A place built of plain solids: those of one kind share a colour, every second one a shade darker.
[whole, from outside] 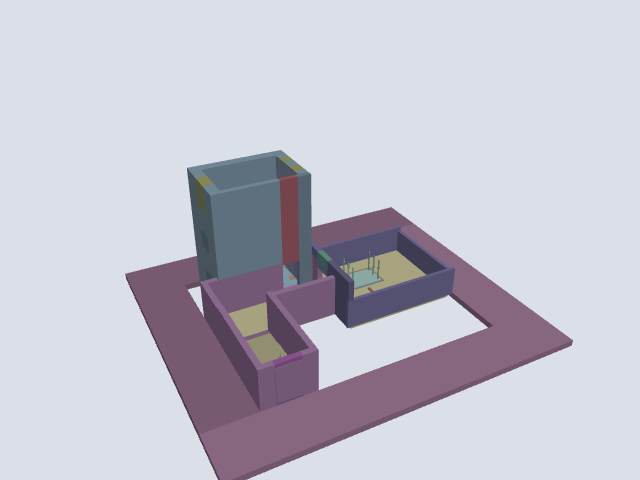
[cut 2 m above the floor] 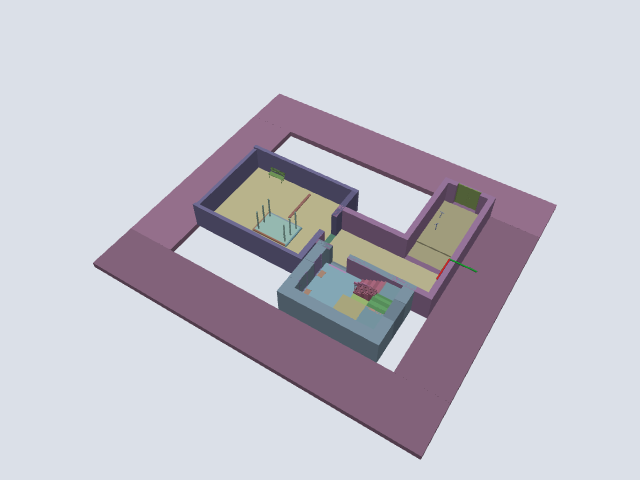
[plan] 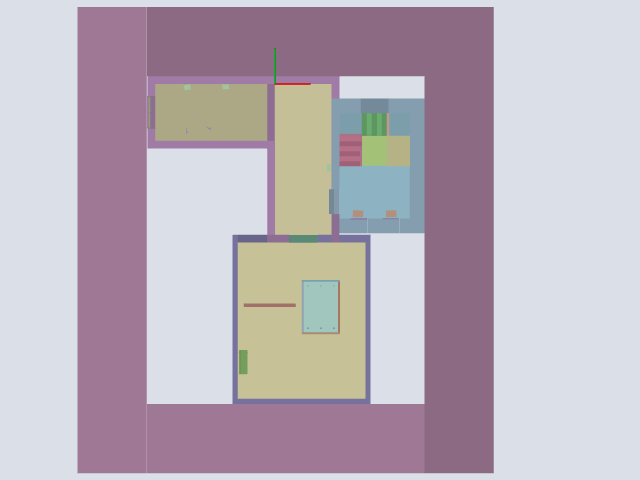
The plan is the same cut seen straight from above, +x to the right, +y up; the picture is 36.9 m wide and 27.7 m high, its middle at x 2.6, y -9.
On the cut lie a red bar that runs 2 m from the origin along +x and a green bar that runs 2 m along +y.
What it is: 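A city tenement of about 1900; a passage from the street turns a corner on its way to the yard, and a doorway opens on a square stair hall, three flights to a storey round an open well, of two storeys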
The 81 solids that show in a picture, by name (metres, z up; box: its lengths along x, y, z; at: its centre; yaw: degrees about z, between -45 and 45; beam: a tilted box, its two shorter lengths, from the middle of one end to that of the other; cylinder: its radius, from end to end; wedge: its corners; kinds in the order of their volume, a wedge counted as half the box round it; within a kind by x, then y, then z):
{
 "wall_hall_1": {"box": [0.45, 1.1, 10.35], "at": [3.5, -8.06, 5.03]},
 "wall_hall_2": {"box": [0.45, 5.25, 10.35], "at": [3.5, -3.45, 5.03]},
 "wall_hall_3": {"box": [1.05, 0.85, 10.35], "at": [3.79, -8.18, 5.03]},
 "wall_hall_4": {"box": [1.68, 0.85, 10.35], "at": [4.11, -1.25, 5.03]},
 "wall_hall_5": {"box": [1.0, 0.81, 2.75], "at": [4.82, -8.21, 1.89]},
 "wall_hall_6": {"box": [0.86, 0.85, 10.35], "at": [5.75, -8.18, 5.03]},
 "wall_hall_7": {"box": [1.6, 0.85, 2.76], "at": [5.75, -1.25, 1.23]},
 "wall_hall_8": {"box": [1.6, 0.85, 1.52], "at": [5.75, -1.25, 5.27]},
 "wall_hall_9": {"box": [1.6, 0.6, 1.9], "at": [5.75, -1.13, 3.56]},
 "wall_hall_10": {"box": [1.6, 0.6, 1.9], "at": [5.75, -1.13, 6.98]},
 "wall_hall_11": {"box": [1.0, 0.81, 2.75], "at": [6.68, -8.21, 1.89]},
 "wall_hall_12": {"box": [1.0, 0.81, 2.75], "at": [6.68, -8.21, 8.73]},
 "wall_hall_13": {"box": [2.08, 0.85, 10.35], "at": [7.59, -1.25, 5.03]},
 "wall_hall_14": {"box": [1.45, 0.85, 10.35], "at": [7.91, -8.18, 5.03]},
 "wall_hall_15": {"box": [0.85, 7.78, 10.35], "at": [8.21, -4.72, 5.03]},
 "ground_garden_1": {"box": [4.0, 26.91, 0.5], "at": [-9.39, -9.01, -0.27]},
 "ground_garden_2": {"box": [16.02, 4.0, 0.5], "at": [0.62, -20.46, -0.27]},
 "ground_garden_3": {"box": [16.02, 4.0, 0.5], "at": [0.62, 2.45, -0.27]},
 "ground_garden_4": {"box": [4.0, 26.91, 0.5], "at": [10.63, -9.01, -0.27]},
 "wall_arm_1": {"box": [0.12, 1.9, 2.9], "at": [-7.33, -1.64, 1.59]},
 "wall_arm_2": {"box": [0.45, 1.14, 3.5], "at": [-7.12, -3.15, 1.6]},
 "wall_arm_3": {"box": [0.45, 1.9, 0.29], "at": [-7.12, -1.64, -0.01]},
 "wall_arm_4": {"box": [0.45, 1.14, 3.5], "at": [-7.12, -0.12, 1.6]},
 "wall_arm_5": {"box": [7.35, 0.45, 3.5], "at": [-3.67, -3.5, 1.6]},
 "wall_arm_6": {"box": [7.35, 0.45, 3.5], "at": [-3.67, 0.23, 1.6]},
 "wall_arm_7": {"box": [0.45, 5.88, 3.36], "at": [-0.23, -6.21, 1.53]},
 "wall_arm_8": {"box": [0.45, 3.27, 0.15], "at": [-0.23, -1.64, -0.08]},
 "wall_arm_9": {"box": [1.27, 0.45, 3.36], "at": [0.18, -8.93, 1.53]},
 "wall_arm_10": {"box": [4.17, 0.45, 3.36], "at": [1.64, 0.23, 1.53]},
 "wall_arm_11": {"box": [1.27, 0.45, 3.36], "at": [3.08, -8.93, 1.53]},
 "wall_arm_12": {"box": [0.45, 1.65, 3.36], "at": [3.5, -8.33, 1.53]},
 "wall_arm_13": {"box": [0.45, 6.53, 3.36], "at": [3.5, -2.81, 1.53]},
 "floor_yard_1": {"box": [7.39, 9.03, 0.53], "at": [1.53, -13.65, -0.29]},
 "wall_yard_1": {"box": [0.3, 9.76, 2.43], "at": [-2.3, -13.58, 1.06]},
 "wall_yard_2": {"box": [3.27, 0.45, 4.13], "at": [-0.81, -8.93, 1.91]},
 "wall_yard_3": {"box": [7.97, 0.3, 2.12], "at": [1.53, -18.31, 0.91]},
 "wall_yard_4": {"box": [3.07, 0.45, 4.13], "at": [3.98, -8.93, 1.91]},
 "wall_yard_5": {"box": [0.3, 9.76, 2.45], "at": [5.37, -13.58, 1.07]},
 "floor_arm_1": {"box": [4.96, 3.29, 0.69], "at": [-4.43, -1.64, -0.21]},
 "floor_arm_2": {"box": [1.98, 3.29, 0.55], "at": [-0.98, -1.64, -0.28]},
 "floor_arm_3": {"box": [3.29, 8.72, 0.55], "at": [1.64, -4.35, -0.28]},
 "floor_1": {"box": [1.33, 1.33, 2.26], "at": [4.38, -2.33, 0.58]},
 "floor_2": {"box": [4.08, 3.06, 1.06], "at": [5.75, -6.24, -0.02]},
 "floor_3": {"box": [1.33, 1.33, 3.29], "at": [7.12, -2.33, 1.09]},
 "floor_underC_1": {"box": [1.33, 1.76, 3.28], "at": [7.12, -3.86, 1.09]},
 "wall_over_hall_1": {"box": [0.45, 1.43, 7.19], "at": [3.5, -6.79, 6.61]},
 "floor_green_1": {"box": [1.99, 2.92, 0.65], "at": [2.65, -12.87, -0.23]},
 "wall_head_hall_1": {"box": [1.0, 0.85, 0.1], "at": [4.82, -8.18, 10.15]},
 "wall_head_hall_2": {"box": [1.6, 0.85, 2.27], "at": [5.75, -1.25, 9.07]},
 "wall_head_hall_3": {"box": [1.0, 0.85, 0.1], "at": [6.68, -8.18, 10.15]},
 "floor_well_1": {"box": [1.46, 1.75, 1.06], "at": [5.75, -3.85, -0.02]},
 "step_flightA_1": {"box": [1.31, 0.32, 0.22], "at": [4.37, -4.59, 0.57]},
 "step_flightA_2": {"box": [1.31, 0.32, 0.39], "at": [4.37, -4.3, 0.66]},
 "step_flightA_3": {"box": [1.31, 0.32, 0.56], "at": [4.37, -4.01, 0.74]},
 "step_flightA_4": {"box": [1.31, 0.32, 0.73], "at": [4.37, -3.72, 0.83]},
 "step_flightA_5": {"box": [1.31, 0.32, 0.91], "at": [4.37, -3.43, 0.92]},
 "step_flightA_6": {"box": [1.31, 0.32, 1.08], "at": [4.37, -3.15, 1.0]},
 "step_flightB_1": {"box": [0.32, 1.31, 0.22], "at": [5.16, -2.33, 1.77]},
 "step_flightB_2": {"box": [0.32, 1.31, 0.39], "at": [5.45, -2.33, 1.86]},
 "step_flightB_3": {"box": [0.32, 1.31, 0.56], "at": [5.74, -2.33, 1.94]},
 "step_flightB_4": {"box": [0.32, 1.31, 0.73], "at": [6.03, -2.33, 2.03]},
 "step_flightB_5": {"box": [0.32, 1.31, 0.91], "at": [6.31, -2.33, 2.11]},
 "wall_over_yard_1": {"box": [1.63, 0.45, 1.48], "at": [1.64, -8.93, 3.24]},
 "wall_over_arm_1": {"box": [1.63, 0.45, 0.61], "at": [1.64, -8.93, 2.9]},
 "floor_sill_arm_1": {"box": [1.65, 0.47, 0.55], "at": [1.64, -8.93, -0.28]},
 "bar_low_1": {"box": [3.0, 0.2, 0.6], "at": [-0.3, -12.77, -0.25]},
 "street_door_1": {"box": [0.07, 0.87, 2.46], "at": [-7.24, -2.07, 1.37]},
 "street_door_2": {"box": [0.07, 0.87, 2.46], "at": [-7.24, -1.2, 1.37]},
 "step_flightN_1": {"box": [0.32, 1.43, 0.22], "at": [3.28, -6.79, 0.06]},
 "step_flightN_2": {"box": [0.32, 1.43, 0.39], "at": [3.56, -6.79, 0.15]},
 "wall_head_arm_1": {"box": [0.45, 1.9, 0.31], "at": [-7.12, -1.64, 3.19]},
 "floor_flightA_hda_1": {"box": [1.31, 0.15, 1.25], "at": [4.37, -2.94, 1.09]},
 "floor_flightB_hda_1": {"box": [0.15, 1.31, 1.08], "at": [6.52, -2.33, 2.2]},
 "dwelling_door_1": {"box": [0.91, 0.045, 2.07], "at": [4.82, -7.83, 1.58]},
 "wall_kerbe_1": {"box": [0.12, 2.9, 0.22], "at": [1.61, -12.87, -0.01]},
 "wall_kerbw_1": {"box": [0.12, 2.9, 0.22], "at": [3.7, -12.87, -0.01]},
 "wall_kerbn_1": {"box": [2.21, 0.12, 0.22], "at": [2.65, -11.36, -0.01]},
 "wall_kerbs_1": {"box": [2.21, 0.12, 0.22], "at": [2.65, -14.38, -0.01]},
 "mat_1": {"box": [0.6, 0.4, 0.06], "at": [4.79, -7.49, 0.49], "yaw": -2.0},
 "mat_2": {"box": [0.6, 0.4, 0.06], "at": [6.71, -7.49, 0.49], "yaw": 2.2},
 "bench_yard_1": {"box": [0.4, 1.41, 0.031], "at": [-1.78, -16.05, 0.41]}
}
